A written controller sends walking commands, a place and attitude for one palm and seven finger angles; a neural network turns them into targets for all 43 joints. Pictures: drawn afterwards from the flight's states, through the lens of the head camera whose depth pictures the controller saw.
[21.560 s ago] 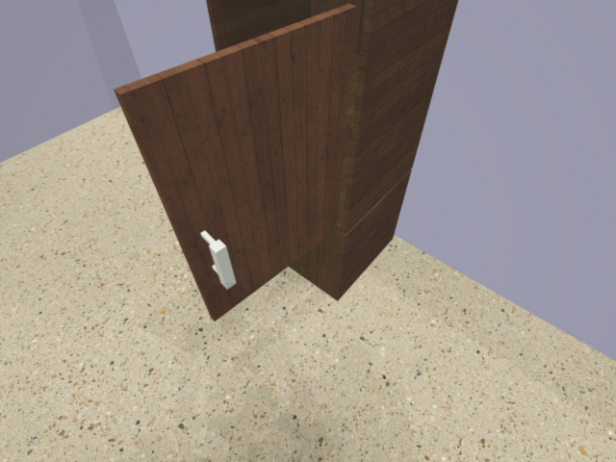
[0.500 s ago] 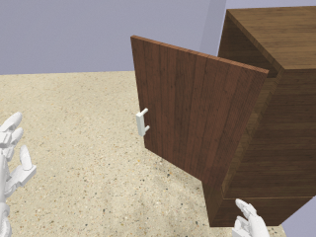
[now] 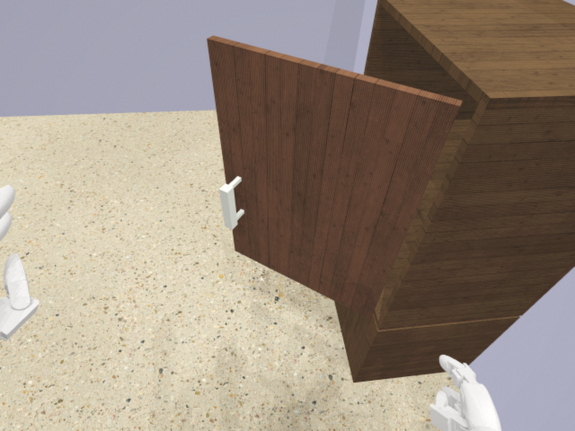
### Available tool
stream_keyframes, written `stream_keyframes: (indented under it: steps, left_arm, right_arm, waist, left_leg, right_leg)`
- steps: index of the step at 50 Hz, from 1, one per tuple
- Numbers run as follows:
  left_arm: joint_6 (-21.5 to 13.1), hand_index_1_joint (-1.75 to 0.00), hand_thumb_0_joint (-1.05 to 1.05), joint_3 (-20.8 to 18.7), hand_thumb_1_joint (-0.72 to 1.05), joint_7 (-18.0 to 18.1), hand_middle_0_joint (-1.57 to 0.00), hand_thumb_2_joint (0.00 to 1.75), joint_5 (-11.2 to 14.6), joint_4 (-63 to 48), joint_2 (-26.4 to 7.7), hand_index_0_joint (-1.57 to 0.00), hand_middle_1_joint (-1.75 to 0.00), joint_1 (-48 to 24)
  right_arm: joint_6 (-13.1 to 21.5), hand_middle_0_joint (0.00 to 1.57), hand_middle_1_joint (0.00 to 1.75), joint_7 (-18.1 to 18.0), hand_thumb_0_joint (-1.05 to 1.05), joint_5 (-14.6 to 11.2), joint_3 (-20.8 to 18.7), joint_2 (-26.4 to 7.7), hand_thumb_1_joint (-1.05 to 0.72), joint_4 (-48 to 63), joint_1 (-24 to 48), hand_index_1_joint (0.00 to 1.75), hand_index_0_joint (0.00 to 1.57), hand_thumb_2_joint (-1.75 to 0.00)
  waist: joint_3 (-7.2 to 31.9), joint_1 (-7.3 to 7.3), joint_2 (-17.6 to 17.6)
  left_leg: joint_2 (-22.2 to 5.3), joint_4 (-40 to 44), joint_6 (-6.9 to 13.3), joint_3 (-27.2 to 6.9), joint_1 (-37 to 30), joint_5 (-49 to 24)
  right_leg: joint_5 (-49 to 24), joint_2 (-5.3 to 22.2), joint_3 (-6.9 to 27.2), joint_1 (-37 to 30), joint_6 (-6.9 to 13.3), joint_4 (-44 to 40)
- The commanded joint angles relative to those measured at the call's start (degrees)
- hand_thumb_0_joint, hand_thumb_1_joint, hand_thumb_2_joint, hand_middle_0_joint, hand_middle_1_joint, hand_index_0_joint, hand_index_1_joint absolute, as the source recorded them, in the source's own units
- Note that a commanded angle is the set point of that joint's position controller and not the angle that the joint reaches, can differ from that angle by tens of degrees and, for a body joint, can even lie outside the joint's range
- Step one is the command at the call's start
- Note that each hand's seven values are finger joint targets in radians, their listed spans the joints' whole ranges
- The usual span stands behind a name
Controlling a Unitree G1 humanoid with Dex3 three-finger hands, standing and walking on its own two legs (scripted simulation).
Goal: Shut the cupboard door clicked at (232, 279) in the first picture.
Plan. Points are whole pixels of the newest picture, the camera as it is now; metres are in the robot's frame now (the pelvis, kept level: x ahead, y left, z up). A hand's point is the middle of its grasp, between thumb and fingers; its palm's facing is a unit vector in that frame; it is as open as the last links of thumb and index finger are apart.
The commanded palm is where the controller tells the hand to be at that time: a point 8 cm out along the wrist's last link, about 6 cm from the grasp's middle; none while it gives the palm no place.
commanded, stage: step back with the hand held close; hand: left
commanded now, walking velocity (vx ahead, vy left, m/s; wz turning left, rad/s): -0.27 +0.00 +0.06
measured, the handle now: (234, 202) +0.62 +0.15 -0.10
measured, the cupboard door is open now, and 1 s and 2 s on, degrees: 53 53 53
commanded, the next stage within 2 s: stop stepping back and stand still in 1.12 s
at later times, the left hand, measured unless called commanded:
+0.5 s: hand out of the picture +0.11 +0.29 +0.17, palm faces +0.52 -0.72 -0.46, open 7.4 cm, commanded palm +0.05 +0.32 +0.18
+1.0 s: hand out of the picture +0.04 +0.28 +0.18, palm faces +0.50 -0.72 -0.48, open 7.4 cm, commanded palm -0.02 +0.30 +0.18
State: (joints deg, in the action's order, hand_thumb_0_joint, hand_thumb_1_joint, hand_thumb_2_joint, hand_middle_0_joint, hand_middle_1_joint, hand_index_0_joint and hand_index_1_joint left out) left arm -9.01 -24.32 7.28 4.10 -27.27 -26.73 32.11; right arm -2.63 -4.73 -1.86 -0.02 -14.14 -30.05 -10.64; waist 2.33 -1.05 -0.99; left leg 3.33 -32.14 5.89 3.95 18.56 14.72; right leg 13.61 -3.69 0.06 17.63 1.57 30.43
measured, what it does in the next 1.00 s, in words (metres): shifts its weight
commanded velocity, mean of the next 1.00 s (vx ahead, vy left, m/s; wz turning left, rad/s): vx -0.37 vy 0.00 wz -0.04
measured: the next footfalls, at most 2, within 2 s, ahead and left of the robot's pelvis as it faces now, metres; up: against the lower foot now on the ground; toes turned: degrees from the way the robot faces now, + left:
left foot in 1.16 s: -0.04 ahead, +0.09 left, +0.00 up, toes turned +7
right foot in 1.52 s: -0.37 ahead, -0.08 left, +0.00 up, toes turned -3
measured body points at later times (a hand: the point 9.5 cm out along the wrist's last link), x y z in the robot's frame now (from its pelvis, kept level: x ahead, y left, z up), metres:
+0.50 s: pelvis -0.07 +0.01 -0.02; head -0.06 +0.03 +0.43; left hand +0.08 +0.33 +0.19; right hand +0.12 -0.22 -0.09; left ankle +0.03 +0.05 -0.73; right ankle +0.00 -0.11 -0.73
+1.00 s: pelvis -0.14 -0.01 -0.01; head -0.14 +0.02 +0.44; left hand +0.01 +0.31 +0.21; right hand +0.05 -0.24 -0.07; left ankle +0.02 +0.06 -0.72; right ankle -0.10 -0.12 -0.73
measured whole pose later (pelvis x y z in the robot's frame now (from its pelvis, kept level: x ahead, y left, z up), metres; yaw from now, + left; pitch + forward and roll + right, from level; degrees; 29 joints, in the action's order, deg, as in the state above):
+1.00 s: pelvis -0.14 -0.01 -0.01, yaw +5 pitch +1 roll -4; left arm -14.6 -28.5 8.4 2.8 -30.4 -27.9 31.4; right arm 3.8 -3.7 -0.2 -1.0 -12.3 -34.5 -11.1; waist 1.8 -1.1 -0.3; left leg -0.9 -32.4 3.0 5.9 31.6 12.9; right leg 15.9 -5.2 0.9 19.9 1.6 33.0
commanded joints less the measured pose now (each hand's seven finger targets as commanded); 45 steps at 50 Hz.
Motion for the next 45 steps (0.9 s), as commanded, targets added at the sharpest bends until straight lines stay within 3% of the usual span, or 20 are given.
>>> stream_keyframes:
  steps: [1, 2, 4, 8, 11, 12, 13, 15, 17, 18, 21, 23, 26, 31, 32, 34, 35, 40, 42, 45]
  left_arm:
    - [-4.4, -0.30, 0.00, -8.2, 0.90, 1.6, -0.20, 0.90, -0.7, -10.1, -9.1, -0.20, -0.30, -1.4]
    - [-4.6, -0.30, 0.00, -9.3, 0.90, 1.7, -0.20, 0.90, -1.1, -10.4, -10.2, -0.20, -0.30, -2.2]
    - [-5.1, -0.30, 0.00, -7.6, 0.90, 1.7, -0.20, 0.90, -1.8, -10.4, -8.4, -0.20, -0.30, -4.1]
    - [-5.7, -0.30, 0.00, -7.2, 0.90, 1.7, -0.20, 0.90, -3.0, -11.7, -8.0, -0.20, -0.30, -9.0]
    - [-6.0, -0.30, 0.00, -7.4, 0.90, 1.6, -0.20, 0.90, -3.5, -12.3, -7.8, -0.20, -0.30, -10.8]
    - [-6.1, -0.30, 0.00, -9.1, 0.90, 1.6, -0.20, 0.90, -3.7, -12.4, -9.4, -0.20, -0.30, -10.5]
    - [-6.3, -0.30, 0.00, -7.9, 0.90, 1.4, -0.20, 0.90, -3.5, -12.1, -7.9, -0.20, -0.30, -9.6]
    - [-6.6, -0.30, 0.00, -8.5, 0.90, 1.5, -0.20, 0.90, -2.8, -11.6, -8.0, -0.20, -0.30, -6.9]
    - [-7.2, -0.30, 0.00, -10.1, 0.90, 1.4, -0.20, 0.90, -3.3, -12.5, -8.9, -0.20, -0.30, -6.5]
    - [-7.4, -0.30, 0.00, -8.3, 0.90, 1.2, -0.20, 0.90, -3.1, -13.2, -7.1, -0.20, -0.30, -7.2]
    - [-8.0, -0.30, 0.00, -9.6, 0.90, 1.5, -0.20, 0.90, -3.0, -14.0, -7.8, -0.20, -0.30, -8.1]
    - [-8.2, -0.30, 0.00, -9.8, 0.90, 1.4, -0.20, 0.90, -2.8, -14.5, -8.0, -0.20, -0.30, -8.6]
    - [-8.0, -0.30, 0.00, -10.4, 0.90, 1.2, -0.20, 0.90, -2.9, -12.9, -7.9, -0.20, -0.30, -9.0]
    - [-8.8, -0.30, 0.00, -8.6, 0.90, 0.8, -0.20, 0.90, -1.8, -13.2, -7.0, -0.20, -0.30, -9.0]
    - [-9.2, -0.30, 0.00, -9.0, 0.90, 0.9, -0.20, 0.90, -1.7, -13.9, -7.8, -0.20, -0.30, -8.2]
    - [-9.8, -0.30, 0.00, -6.8, 0.90, 1.2, -0.20, 0.90, -1.0, -16.7, -7.3, -0.20, -0.30, -9.1]
    - [-9.9, -0.30, 0.00, -7.5, 0.90, 1.4, -0.20, 0.90, -1.1, -17.5, -8.2, -0.20, -0.30, -7.9]
    - [-9.8, -0.30, 0.00, -11.5, 0.90, 2.1, -0.20, 0.90, -1.1, -19.0, -10.7, -0.20, -0.30, -2.6]
    - [-9.5, -0.30, 0.00, -13.5, 0.90, 2.3, -0.20, 0.90, -0.9, -17.2, -12.0, -0.20, -0.30, -0.8]
    - [-8.8, -0.30, 0.00, -12.2, 0.90, 2.2, -0.20, 0.90, -0.5, -13.1, -10.1, -0.20, -0.30, -0.3]
  right_arm:
    - [3.1, 0.20, 0.30, -0.7, 0.00, 0.6, -2.8, -7.9, -0.90, 9.1, 5.4, 0.30, 0.20, -0.90]
    - [3.4, 0.20, 0.30, -0.9, 0.00, 0.8, -2.8, -8.2, -0.90, 9.0, 5.6, 0.30, 0.20, -0.90]
    - [4.0, 0.20, 0.30, -1.0, 0.00, 0.9, -2.8, -8.4, -0.90, 9.0, 4.7, 0.30, 0.20, -0.90]
    - [5.2, 0.20, 0.30, -1.2, 0.00, 1.4, -3.0, -8.7, -0.90, 8.4, 4.0, 0.30, 0.20, -0.90]
    - [6.1, 0.20, 0.30, -0.9, 0.00, 1.6, -3.4, -8.9, -0.90, 8.0, 3.6, 0.30, 0.20, -0.90]
    - [6.4, 0.20, 0.30, -0.8, 0.00, 1.8, -3.6, -9.0, -0.90, 7.9, 3.8, 0.30, 0.20, -0.90]
    - [6.5, 0.20, 0.30, -0.6, 0.00, 1.7, -3.5, -8.4, -0.90, 7.8, 3.6, 0.30, 0.20, -0.90]
    - [6.5, 0.20, 0.30, -0.1, 0.00, 1.4, -3.7, -8.3, -0.90, 7.7, 3.3, 0.30, 0.20, -0.90]
    - [6.5, 0.20, 0.30, 0.3, 0.00, 1.7, -4.0, -8.7, -0.90, 7.2, 3.2, 0.30, 0.20, -0.90]
    - [6.5, 0.20, 0.30, 0.5, 0.00, 1.5, -3.8, -8.3, -0.90, 7.2, 3.4, 0.30, 0.20, -0.90]
    - [7.2, 0.20, 0.30, 0.5, 0.00, 1.7, -3.9, -8.3, -0.90, 6.6, 3.6, 0.30, 0.20, -0.90]
    - [7.7, 0.20, 0.30, 0.4, 0.00, 2.0, -3.9, -7.9, -0.90, 6.1, 3.9, 0.30, 0.20, -0.90]
    - [7.7, 0.20, 0.30, 0.5, 0.00, 2.3, -4.2, -8.1, -0.90, 5.7, 4.2, 0.30, 0.20, -0.90]
    - [8.7, 0.20, 0.30, 1.1, 0.00, 2.0, -4.0, -7.2, -0.90, 4.7, 4.7, 0.30, 0.20, -0.90]
    - [9.1, 0.20, 0.30, 1.3, 0.00, 2.0, -4.2, -6.9, -0.90, 4.1, 4.3, 0.30, 0.20, -0.90]
    - [9.8, 0.20, 0.30, 1.4, 0.00, 1.2, -4.0, -6.2, -0.90, 4.0, 4.7, 0.30, 0.20, -0.90]
    - [10.0, 0.20, 0.30, 1.4, 0.00, 1.1, -4.3, -6.3, -0.90, 4.4, 5.3, 0.30, 0.20, -0.90]
    - [10.0, 0.20, 0.30, 1.0, 0.00, 1.9, -3.6, -6.2, -0.90, 5.0, 6.4, 0.30, 0.20, -0.90]
    - [9.9, 0.20, 0.30, 0.7, 0.00, 2.1, -3.9, -6.3, -0.90, 4.5, 6.0, 0.30, 0.20, -0.90]
    - [9.5, 0.20, 0.30, 0.3, 0.00, 1.8, -4.1, -6.4, -0.90, 4.5, 5.4, 0.30, 0.20, -0.90]
  waist:
    - [2.5, 1.08, -4.0]
    - [1.7, 1.27, -4.3]
    - [0.4, 0.89, -4.9]
    - [-0.1, 0.95, -6.1]
    - [0.7, 1.14, -6.9]
    - [0.9, 1.33, -6.7]
    - [1.1, 1.18, -5.2]
    - [1.4, 0.74, -2.0]
    - [2.6, 0.86, -1.8]
    - [2.3, 0.62, -1.9]
    - [2.9, 0.78, -4.9]
    - [3.2, 0.93, -4.6]
    - [2.1, 1.09, -7.3]
    - [1.0, 0.97, -4.2]
    - [2.4, 0.91, -3.5]
    - [7.8, 0.52, -1.3]
    - [10.3, 0.65, -2.0]
    - [9.4, 0.93, -7.9]
    - [9.0, 0.92, -6.8]
    - [6.0, 0.51, -5.0]
  left_leg:
    - [-11.8, 13.7, -0.1, -15.2, 17.6, 10.9]
    - [-12.1, 14.9, 0.4, -15.8, 20.4, 15.6]
    - [-12.7, 16.7, 1.0, -17.0, 24.1, 21.8]
    - [-14.9, 19.9, 2.1, -19.3, 29.3, 28.3]
    - [-16.2, 20.9, 2.4, -20.2, 30.6, 30.6]
    - [-16.2, 20.8, 2.4, -20.6, 30.4, 30.1]
    - [-15.9, 19.6, 2.3, -19.9, 29.6, 28.9]
    - [-13.8, 15.5, 1.4, -18.0, 25.5, 24.4]
    - [-13.6, 14.5, 1.3, -17.2, 27.0, 26.3]
    - [-13.4, 14.1, 1.1, -16.5, 26.7, 26.2]
    - [-15.5, 16.0, 1.7, -17.5, 28.3, 27.3]
    - [-17.6, 17.6, 1.7, -18.5, 27.8, 26.0]
    - [-20.8, 21.2, 2.1, -19.1, 32.5, 32.0]
    - [-17.7, 18.1, -1.3, -16.8, 21.6, 25.6]
    - [-16.5, 16.5, -2.3, -16.3, 16.5, 21.3]
    - [-12.6, 10.9, -4.5, -11.0, 4.8, 10.7]
    - [-12.3, 9.4, -4.3, -9.9, 2.0, 10.4]
    - [-13.6, 13.8, -3.2, -11.5, 10.2, 16.7]
    - [-14.6, 15.5, -3.0, -12.7, 13.2, 17.9]
    - [-14.3, 15.3, -3.4, -11.5, 15.3, 21.2]
  right_leg:
    - [-6.2, 5.5, 7.7, -15.5, -1.2, 1.3]
    - [-4.4, 5.0, 7.5, -16.6, -1.5, 1.6]
    - [-1.8, 4.2, 6.8, -17.6, -1.7, 3.2]
    - [-1.0, 2.0, 4.5, -20.8, -2.2, 8.7]
    - [-1.5, 0.9, 3.6, -22.4, -2.4, 12.2]
    - [-1.9, 0.6, 3.8, -22.4, -2.3, 12.2]
    - [-2.2, 0.9, 4.2, -21.9, -2.2, 11.6]
    - [-5.2, 2.3, 7.7, -17.8, -0.9, 8.4]
    - [-4.3, 2.8, 8.6, -18.5, -0.7, 9.1]
    - [-3.9, 3.0, 9.0, -17.2, -0.5, 9.3]
    - [-4.6, 1.7, 7.6, -17.9, -1.0, 12.9]
    - [-3.1, 0.7, 5.4, -17.7, -1.7, 15.1]
    - [3.9, -0.9, 3.1, -19.8, -1.8, 19.5]
    - [7.5, 0.3, 4.3, -11.0, 0.2, 7.7]
    - [5.4, 1.6, 5.7, -8.6, 0.7, 3.6]
    - [2.1, 4.5, 9.6, -1.6, 1.9, -0.4]
    - [2.8, 4.9, 10.3, -0.6, 1.6, -0.3]
    - [5.1, 2.7, 7.5, -5.7, 1.3, 1.6]
    - [4.3, 1.9, 6.3, -8.6, 1.0, 2.5]
    - [9.0, 2.0, 7.0, -6.7, 1.5, 0.8]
